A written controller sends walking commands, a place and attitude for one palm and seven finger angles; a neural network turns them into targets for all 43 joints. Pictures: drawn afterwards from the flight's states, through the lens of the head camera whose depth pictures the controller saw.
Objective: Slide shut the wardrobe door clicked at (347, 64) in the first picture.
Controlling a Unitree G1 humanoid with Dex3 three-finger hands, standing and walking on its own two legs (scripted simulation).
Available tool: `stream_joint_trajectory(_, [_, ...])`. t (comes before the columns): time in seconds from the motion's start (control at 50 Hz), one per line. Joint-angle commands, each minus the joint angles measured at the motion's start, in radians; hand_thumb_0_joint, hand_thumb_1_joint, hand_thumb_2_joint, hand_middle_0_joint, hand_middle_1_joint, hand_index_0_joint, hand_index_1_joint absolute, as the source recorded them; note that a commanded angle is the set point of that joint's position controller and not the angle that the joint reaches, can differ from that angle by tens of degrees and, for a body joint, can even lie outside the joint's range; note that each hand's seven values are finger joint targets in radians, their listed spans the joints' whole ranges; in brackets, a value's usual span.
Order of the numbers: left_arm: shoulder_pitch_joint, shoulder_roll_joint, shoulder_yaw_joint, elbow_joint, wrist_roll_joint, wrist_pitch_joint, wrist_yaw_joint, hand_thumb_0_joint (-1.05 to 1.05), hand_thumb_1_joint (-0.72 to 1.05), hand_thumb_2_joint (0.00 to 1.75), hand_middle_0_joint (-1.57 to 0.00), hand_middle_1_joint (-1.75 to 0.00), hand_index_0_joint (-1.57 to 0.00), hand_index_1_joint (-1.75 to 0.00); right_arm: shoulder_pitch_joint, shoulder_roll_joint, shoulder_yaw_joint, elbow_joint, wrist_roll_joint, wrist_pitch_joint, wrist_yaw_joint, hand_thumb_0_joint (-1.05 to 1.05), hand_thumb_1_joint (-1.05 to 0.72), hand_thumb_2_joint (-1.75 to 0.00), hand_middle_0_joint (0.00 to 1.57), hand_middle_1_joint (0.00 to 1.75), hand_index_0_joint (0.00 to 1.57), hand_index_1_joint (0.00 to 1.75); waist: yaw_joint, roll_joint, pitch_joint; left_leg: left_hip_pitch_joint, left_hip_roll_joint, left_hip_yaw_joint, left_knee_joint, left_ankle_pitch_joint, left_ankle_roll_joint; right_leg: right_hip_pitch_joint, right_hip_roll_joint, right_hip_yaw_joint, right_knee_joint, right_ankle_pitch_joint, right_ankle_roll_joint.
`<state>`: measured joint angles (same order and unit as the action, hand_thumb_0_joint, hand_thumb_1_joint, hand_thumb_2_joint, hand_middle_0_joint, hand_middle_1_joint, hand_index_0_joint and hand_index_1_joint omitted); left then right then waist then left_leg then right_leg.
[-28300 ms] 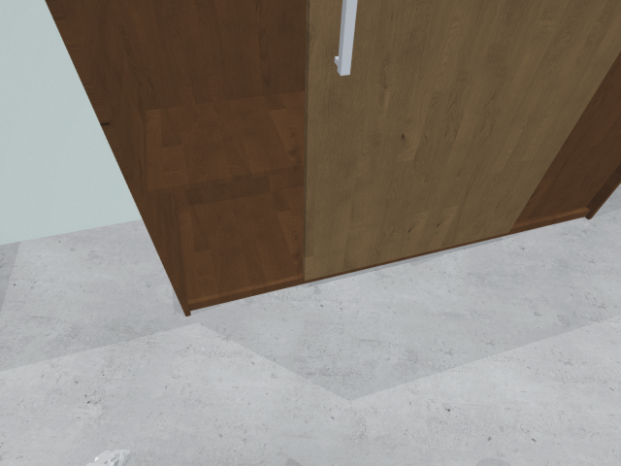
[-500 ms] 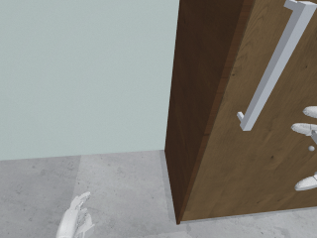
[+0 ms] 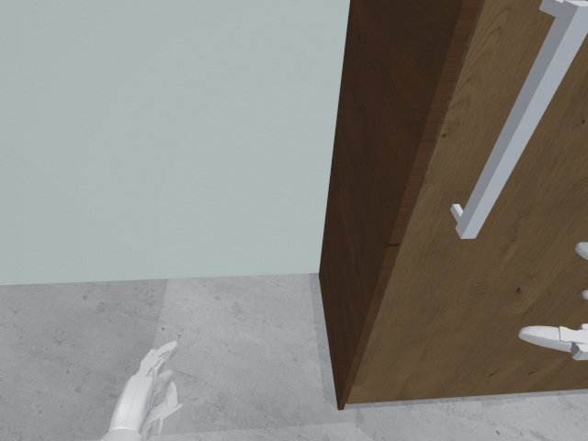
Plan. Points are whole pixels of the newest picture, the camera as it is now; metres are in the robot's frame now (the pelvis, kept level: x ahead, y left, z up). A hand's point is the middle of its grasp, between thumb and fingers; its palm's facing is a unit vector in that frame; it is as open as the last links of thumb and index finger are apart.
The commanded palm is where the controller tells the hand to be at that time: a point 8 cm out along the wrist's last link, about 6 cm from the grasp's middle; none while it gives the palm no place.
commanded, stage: draw the hand back to the body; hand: right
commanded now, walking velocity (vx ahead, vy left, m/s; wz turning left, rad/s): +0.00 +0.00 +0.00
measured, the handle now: (501, 137) +0.40 -0.26 +0.26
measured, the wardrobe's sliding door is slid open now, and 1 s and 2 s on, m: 0.00 0.00 0.00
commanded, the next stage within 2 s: step back with the hand held close in 0.92 s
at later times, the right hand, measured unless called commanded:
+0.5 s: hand (548, 297) +0.23 -0.27 +0.16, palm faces +0.45 +0.82 -0.36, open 9.1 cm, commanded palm +0.17 -0.30 +0.17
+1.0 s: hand (541, 303) +0.22 -0.26 +0.16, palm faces +0.46 +0.82 -0.35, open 7.4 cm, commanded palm +0.17 -0.29 +0.17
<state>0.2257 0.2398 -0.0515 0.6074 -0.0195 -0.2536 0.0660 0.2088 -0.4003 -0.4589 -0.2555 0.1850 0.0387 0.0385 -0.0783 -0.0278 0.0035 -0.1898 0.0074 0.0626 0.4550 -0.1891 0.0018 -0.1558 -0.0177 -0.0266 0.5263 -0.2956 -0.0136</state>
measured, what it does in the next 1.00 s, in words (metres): stands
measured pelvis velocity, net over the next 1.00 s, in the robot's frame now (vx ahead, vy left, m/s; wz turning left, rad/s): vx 0.03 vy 0.00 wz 0.01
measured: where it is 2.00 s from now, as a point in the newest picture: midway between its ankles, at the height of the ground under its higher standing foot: outside the picture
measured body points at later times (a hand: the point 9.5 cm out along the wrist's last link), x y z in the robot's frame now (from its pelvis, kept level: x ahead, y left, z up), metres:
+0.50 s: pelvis +0.03 -0.01 +0.00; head +0.00 +0.01 +0.45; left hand +0.21 +0.22 -0.07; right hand +0.20 -0.31 +0.18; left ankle +0.04 +0.12 -0.74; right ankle +0.00 -0.11 -0.74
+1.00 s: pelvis +0.03 +0.00 +0.00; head +0.00 +0.02 +0.45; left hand +0.21 +0.22 -0.07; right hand +0.19 -0.30 +0.18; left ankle +0.04 +0.12 -0.74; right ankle +0.00 -0.11 -0.74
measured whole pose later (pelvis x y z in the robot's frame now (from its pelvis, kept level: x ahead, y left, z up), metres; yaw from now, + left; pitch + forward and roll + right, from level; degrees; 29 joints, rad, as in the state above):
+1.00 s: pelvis +0.03 +0.00 +0.00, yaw +1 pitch -5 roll +1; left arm 0.22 0.21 -0.02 0.65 0.01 -0.15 0.07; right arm 0.41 -0.34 -0.33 -0.36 0.07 -0.04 -0.10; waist -0.08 -0.05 0.00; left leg -0.13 0.01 0.05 0.43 -0.21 0.00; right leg -0.07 -0.01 -0.04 0.44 -0.30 -0.01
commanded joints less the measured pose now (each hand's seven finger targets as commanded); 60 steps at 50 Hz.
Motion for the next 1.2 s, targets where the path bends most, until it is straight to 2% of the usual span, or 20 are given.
stream_joint_trajectory(0.0, [-0.122, 0.117, 0.067, -0.121, 0.017, -0.044, 0.011, 0.0, 0.9, 0.9, -0.2, -0.3, -0.2, -0.3, -0.108, -0.206, -0.075, -0.236, -0.069, -0.153, -0.137, 0.0, 0.04, -0.44, 0.23, 0.85, 0.23, 0.85, -0.002, -0.089, -0.089, 0.098, 0.014, -0.042, -0.081, -0.053, 0.018, -0.089, 0.002, 0.021, -0.17, 0.016, 0.002])
stream_joint_trajectory(0.1, [-0.131, 0.116, 0.075, -0.103, 0.024, -0.034, 0.015, 0.0, 0.9, 0.9, -0.2, -0.3, -0.2, -0.3, -0.09, -0.171, -0.02, -0.263, -0.103, -0.181, -0.161, 0.0, -0.14, -0.53, 0.23, 0.75, 0.23, 0.75, 0.007, -0.07, -0.081, 0.096, 0.011, -0.037, -0.08, 0.008, 0.016, -0.049, -0.001, 0.021, -0.171, 0.098, -0.003])
stream_joint_trajectory(0.22, [-0.132, 0.111, 0.081, -0.101, 0.026, -0.012, 0.015, 0.0, 0.9, 0.9, -0.2, -0.3, -0.2, -0.3, -0.013, -0.161, -0.022, -0.252, -0.115, -0.185, -0.165, 0.0, -0.36, -0.64, 0.22, 0.62, 0.22, 0.62, -0.004, -0.021, -0.077, 0.12, 0.008, -0.029, -0.065, 0.074, 0.017, -0.032, -0.005, 0.023, -0.174, 0.188, 0.0])
stream_joint_trajectory(0.36, [-0.13, 0.101, 0.082, -0.117, 0.028, 0.013, 0.007, 0.0, 0.9, 0.9, -0.2, -0.3, -0.2, -0.3, 0.068, -0.133, -0.001, -0.297, -0.119, -0.182, -0.152, 0.0, -0.61, -0.76, 0.21, 0.47, 0.21, 0.47, -0.008, -0.051, -0.077, 0.131, 0.007, -0.031, -0.056, 0.147, 0.016, -0.011, -0.012, 0.014, -0.163, 0.298, 0.012])
stream_joint_trajectory(0.44, [-0.125, 0.098, 0.084, -0.128, 0.03, 0.024, 0.007, 0.0, 0.9, 0.9, -0.2, -0.3, -0.2, -0.3, 0.106, -0.13, 0.0, -0.311, -0.12, -0.174, -0.149, 0.0, -0.75, -0.83, 0.21, 0.38, 0.21, 0.38, -0.006, -0.017, -0.084, 0.139, 0.007, -0.031, -0.056, 0.169, 0.013, -0.011, -0.012, 0.008, -0.156, 0.315, 0.01])
stream_joint_trajectory(0.48, [-0.126, 0.095, 0.082, -0.13, 0.029, 0.031, 0.007, 0.0, 0.9, 0.9, -0.2, -0.3, -0.2, -0.3, 0.113, -0.121, 0.013, -0.303, -0.119, -0.166, -0.146, 0.0, -0.83, -0.87, 0.2, 0.34, 0.2, 0.34, -0.003, -0.008, -0.055, 0.128, 0.005, -0.031, -0.065, 0.162, 0.014, -0.019, -0.011, 0.006, -0.155, 0.299, 0.009])
stream_joint_trajectory(0.52, [-0.129, 0.095, 0.081, -0.136, 0.029, 0.036, 0.009, 0.0, 0.9, 0.9, -0.2, -0.3, -0.2, -0.3, 0.104, -0.118, 0.02, -0.325, -0.12, -0.165, -0.147, 0.0, -0.9, -0.9, 0.2, 0.3, 0.2, 0.3, -0.001, -0.027, -0.059, 0.127, 0.008, -0.033, -0.067, 0.15, 0.012, -0.013, -0.01, 0.005, -0.158, 0.281, 0.005])
stream_joint_trajectory(0.56, [-0.129, 0.094, 0.08, -0.134, 0.031, 0.035, 0.011, 0.0, 0.9, 0.9, -0.2, -0.3, -0.2, -0.3, 0.076, -0.135, 0.011, -0.356, -0.125, -0.165, -0.153, 0.0, -0.9, -0.9, 0.2, 0.3, 0.2, 0.3, -0.002, -0.072, -0.084, 0.132, 0.008, -0.035, -0.063, 0.158, 0.013, 0.0, -0.007, 0.004, -0.153, 0.293, 0.008])
stream_joint_trajectory(0.68, [-0.134, 0.089, 0.075, -0.131, 0.031, 0.04, 0.016, 0.0, 0.9, 0.9, -0.2, -0.3, -0.2, -0.3, 0.077, -0.12, 0.025, -0.327, -0.123, -0.152, -0.153, 0.0, -0.9, -0.9, 0.2, 0.3, 0.2, 0.3, 0.002, -0.031, -0.046, 0.118, 0.005, -0.032, -0.078, 0.13, 0.013, -0.009, -0.008, 0.004, -0.156, 0.253, 0.004])
stream_joint_trajectory(0.74, [-0.133, 0.089, 0.075, -0.132, 0.033, 0.04, 0.016, 0.0, 0.9, 0.9, -0.2, -0.3, -0.2, -0.3, 0.082, -0.122, 0.02, -0.328, -0.124, -0.153, -0.154, 0.0, -0.9, -0.9, 0.2, 0.3, 0.2, 0.3, -0.001, -0.048, -0.065, 0.132, 0.009, -0.03, -0.069, 0.151, 0.012, -0.003, -0.006, 0.002, -0.157, 0.272, 0.002])
stream_joint_trajectory(0.8, [-0.137, 0.087, 0.075, -0.131, 0.031, 0.042, 0.015, 0.0, 0.9, 0.9, -0.2, -0.3, -0.2, -0.3, 0.097, -0.117, 0.024, -0.312, -0.12, -0.15, -0.151, 0.0, -0.9, -0.9, 0.2, 0.3, 0.2, 0.3, 0.001, -0.016, -0.057, 0.128, 0.01, -0.033, -0.075, 0.146, 0.01, -0.005, -0.007, 0.0, -0.156, 0.26, 0.001])
stream_joint_trajectory(0.86, [-0.142, 0.086, 0.077, -0.13, 0.03, 0.042, 0.016, 0.0, 0.9, 0.9, -0.2, -0.3, -0.2, -0.3, 0.086, -0.121, 0.022, -0.322, -0.123, -0.153, -0.153, 0.0, -0.9, -0.9, 0.2, 0.3, 0.2, 0.3, -0.001, -0.042, -0.06, 0.124, 0.008, -0.034, -0.079, 0.129, 0.011, 0.0, -0.007, -0.001, -0.159, 0.247, 0.0])
stream_joint_trajectory(0.88, [-0.14, 0.088, 0.076, -0.13, 0.032, 0.042, 0.016, 0.0, 0.9, 0.9, -0.2, -0.3, -0.2, -0.3, 0.085, -0.13, 0.016, -0.318, -0.12, -0.153, -0.153, 0.0, -0.9, -0.9, 0.2, 0.3, 0.2, 0.3, -0.002, -0.019, -0.052, 0.129, 0.008, -0.032, -0.082, 0.125, 0.012, -0.01, -0.006, 0.003, -0.16, 0.238, 0.0])
stream_joint_trajectory(0.98, [-0.148, 0.086, 0.076, -0.129, 0.029, 0.041, 0.018, 0.0, 0.9, 0.9, -0.2, -0.3, -0.2, -0.3, 0.081, -0.127, 0.021, -0.313, -0.122, -0.156, -0.152, 0.0, -0.9, -0.9, 0.2, 0.3, 0.2, 0.3, -0.002, -0.035, -0.037, 0.12, 0.007, -0.035, -0.089, 0.102, 0.012, -0.008, -0.007, 0.001, -0.164, 0.219, -0.001])
stream_joint_trajectory(1.02, [-0.155, 0.087, 0.078, -0.136, 0.03, 0.037, 0.02, 0.0, 0.9, 0.9, -0.2, -0.3, -0.2, -0.3, 0.037, -0.17, -0.02, -0.378, -0.121, -0.167, -0.159, 0.0, -0.9, -0.9, 0.2, 0.3, 0.2, 0.3, -0.009, -0.057, -0.078, 0.14, 0.01, -0.04, -0.09, 0.098, 0.013, 0.006, -0.004, 0.002, -0.164, 0.209, -0.003])
stream_joint_trajectory(1.04, [-0.131, 0.102, 0.068, -0.181, 0.019, 0.055, 0.015, 0.0, 0.9, 0.9, -0.2, -0.3, -0.2, -0.3, -0.089, -0.288, -0.145, -0.45, -0.126, -0.226, -0.174, 0.0, -0.9, -0.9, 0.2, 0.3, 0.2, 0.3, 0.038, -0.017, 0.005, 0.02, 0.058, -0.18, -0.15, 0.157, 0.018, -0.065, -0.015, -0.008, -0.128, 0.107, -0.019])
stream_joint_trajectory(1.06, [-0.117, 0.085, 0.069, -0.148, 0.026, 0.072, 0.016, 0.0, 0.9, 0.9, -0.2, -0.3, -0.2, -0.3, 0.053, -0.188, -0.078, -0.325, -0.126, -0.232, -0.165, 0.0, -0.9, -0.9, 0.2, 0.3, 0.2, 0.3, 0.049, 0.072, -0.012, -0.013, 0.091, -0.191, -0.165, 0.152, 0.025, -0.042, -0.005, 0.004, -0.094, 0.091, -0.021])
stream_joint_trajectory(1.1, [-0.111, 0.091, 0.078, -0.154, 0.028, 0.097, 0.01, 0.0, 0.9, 0.9, -0.2, -0.3, -0.2, -0.3, 0.124, -0.139, -0.029, -0.302, -0.138, -0.244, -0.16, 0.0, -0.9, -0.9, 0.2, 0.3, 0.2, 0.3, 0.053, 0.056, -0.054, -0.032, 0.119, -0.204, -0.156, 0.194, 0.032, -0.027, -0.01, -0.006, -0.071, 0.126, -0.016])
stream_joint_trajectory(1.14, [-0.105, 0.102, 0.086, -0.168, 0.028, 0.112, 0.009, 0.0, 0.9, 0.9, -0.2, -0.3, -0.2, -0.3, 0.177, -0.122, -0.011, -0.294, -0.144, -0.25, -0.164, 0.0, -0.9, -0.9, 0.2, 0.3, 0.2, 0.3, 0.054, 0.009, -0.104, -0.017, 0.109, -0.178, -0.107, 0.24, 0.023, -0.022, -0.03, 0.002, -0.094, 0.196, -0.014])
stream_joint_trajectory(1.18, [-0.112, 0.111, 0.092, -0.184, 0.028, 0.126, 0.015, 0.0, 0.9, 0.9, -0.2, -0.3, -0.2, -0.3, 0.205, -0.146, -0.035, -0.311, -0.145, -0.257, -0.172, 0.0, -0.9, -0.9, 0.2, 0.3, 0.2, 0.3, 0.05, -0.024, -0.142, 0.018, 0.08, -0.134, -0.042, 0.314, 0.005, -0.026, -0.052, 0.016, -0.122, 0.305, -0.015])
